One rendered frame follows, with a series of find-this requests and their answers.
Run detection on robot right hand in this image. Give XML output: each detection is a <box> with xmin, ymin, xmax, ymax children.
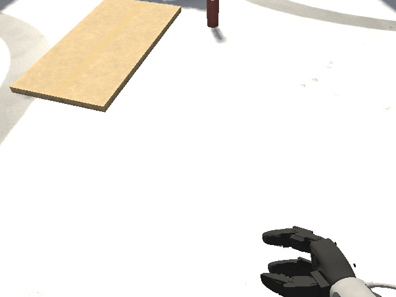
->
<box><xmin>260</xmin><ymin>226</ymin><xmax>356</xmax><ymax>297</ymax></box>

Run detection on right robot forearm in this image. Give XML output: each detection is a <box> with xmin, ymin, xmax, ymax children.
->
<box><xmin>330</xmin><ymin>277</ymin><xmax>382</xmax><ymax>297</ymax></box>

